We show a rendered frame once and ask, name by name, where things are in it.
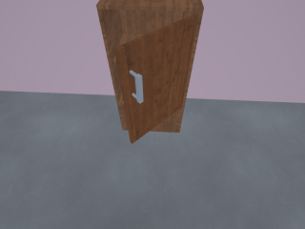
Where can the handle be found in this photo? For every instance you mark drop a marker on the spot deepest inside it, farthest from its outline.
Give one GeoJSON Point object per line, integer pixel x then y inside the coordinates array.
{"type": "Point", "coordinates": [138, 87]}

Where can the cupboard door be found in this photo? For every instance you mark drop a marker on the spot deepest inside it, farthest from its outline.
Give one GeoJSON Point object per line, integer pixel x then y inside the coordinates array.
{"type": "Point", "coordinates": [163, 59]}

